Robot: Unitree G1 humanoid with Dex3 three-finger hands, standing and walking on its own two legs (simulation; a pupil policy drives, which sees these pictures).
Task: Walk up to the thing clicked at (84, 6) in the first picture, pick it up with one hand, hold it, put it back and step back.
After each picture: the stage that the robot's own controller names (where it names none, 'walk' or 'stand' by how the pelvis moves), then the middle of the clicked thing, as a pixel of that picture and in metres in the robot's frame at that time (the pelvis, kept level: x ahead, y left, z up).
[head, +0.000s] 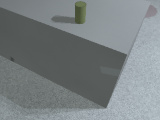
stand; (80, 13) +0.86 +0.02 -0.03
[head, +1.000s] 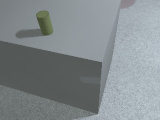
walk; (45, 23) +0.73 +0.23 -0.02
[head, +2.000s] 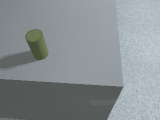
stand; (37, 45) +0.50 +0.19 +0.00
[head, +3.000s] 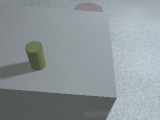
stand; (36, 56) +0.49 +0.20 -0.02
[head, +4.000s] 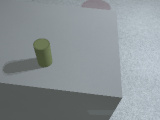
stand; (43, 53) +0.50 +0.18 -0.02
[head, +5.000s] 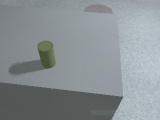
stand; (47, 55) +0.52 +0.17 -0.03
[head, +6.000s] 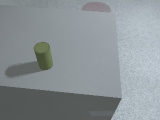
stand; (44, 56) +0.50 +0.18 -0.03
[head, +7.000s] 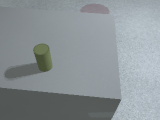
stand; (43, 58) +0.50 +0.18 -0.03
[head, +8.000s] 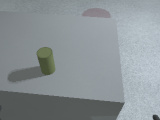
rise first; (46, 61) +0.49 +0.18 -0.03
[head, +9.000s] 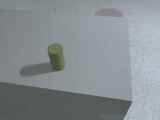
go down; (56, 57) +0.51 +0.16 -0.03
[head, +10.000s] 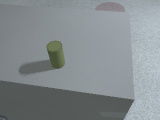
go down; (56, 55) +0.51 +0.16 -0.02
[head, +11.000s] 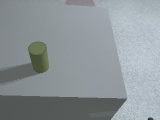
go down; (39, 58) +0.47 +0.14 +0.00
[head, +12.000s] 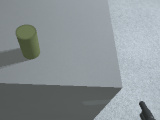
close in; (29, 42) +0.49 +0.15 +0.02
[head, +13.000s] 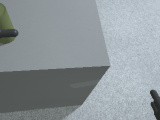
close; (0, 24) +0.53 +0.17 +0.05
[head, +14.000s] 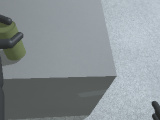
lift; (10, 41) +0.48 +0.18 +0.05
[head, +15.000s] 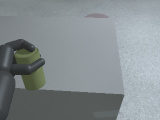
lift; (31, 68) +0.33 +0.16 +0.15
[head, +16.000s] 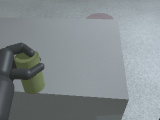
hold; (30, 72) +0.32 +0.16 +0.14
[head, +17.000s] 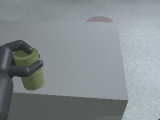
hold; (30, 69) +0.33 +0.17 +0.15
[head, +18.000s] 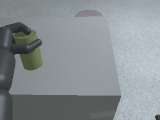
crouch; (29, 50) +0.41 +0.16 +0.15
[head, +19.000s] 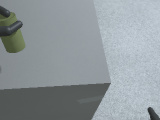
lower; (10, 33) +0.50 +0.17 +0.09
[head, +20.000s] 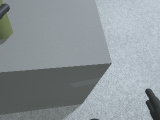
lower; out of the picture +0.54 +0.17 +0.07
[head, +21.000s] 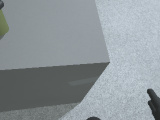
lower; out of the picture +0.55 +0.18 +0.07
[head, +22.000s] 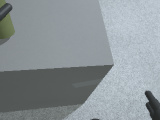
lower; out of the picture +0.54 +0.17 +0.07
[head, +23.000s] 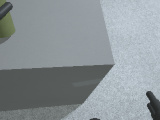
lower; out of the picture +0.54 +0.17 +0.07
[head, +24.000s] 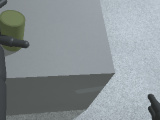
withdraw; (12, 32) +0.50 +0.15 +0.05
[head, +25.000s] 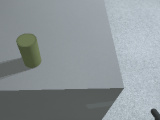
sink last; (30, 51) +0.47 +0.16 +0.02
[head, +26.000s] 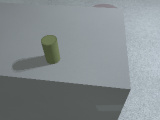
stand; (51, 50) +0.52 +0.17 +0.02
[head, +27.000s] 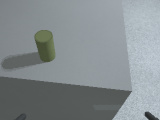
stand; (45, 46) +0.49 +0.16 +0.03
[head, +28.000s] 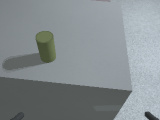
stand; (46, 47) +0.50 +0.15 +0.03
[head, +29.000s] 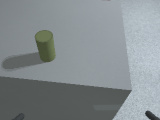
stand; (46, 46) +0.50 +0.15 +0.03
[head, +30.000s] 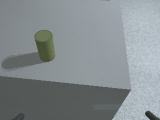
stand; (45, 46) +0.50 +0.16 +0.03
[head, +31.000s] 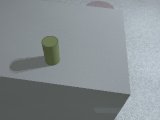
stand; (51, 51) +0.50 +0.14 +0.00
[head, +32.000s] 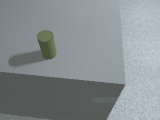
walk; (47, 45) +0.53 +0.16 -0.02
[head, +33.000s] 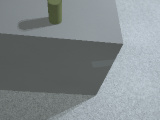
walk; (55, 11) +0.71 +0.13 -0.02
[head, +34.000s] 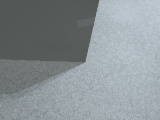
walk; out of the picture +1.02 +0.27 -0.01
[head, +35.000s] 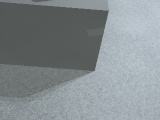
stand; out of the picture +1.07 +0.17 -0.02
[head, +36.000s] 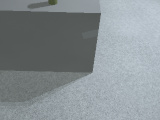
stand; out of the picture +1.10 +0.20 -0.03
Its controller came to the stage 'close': yes
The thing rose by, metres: 0.18
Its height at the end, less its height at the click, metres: +0.00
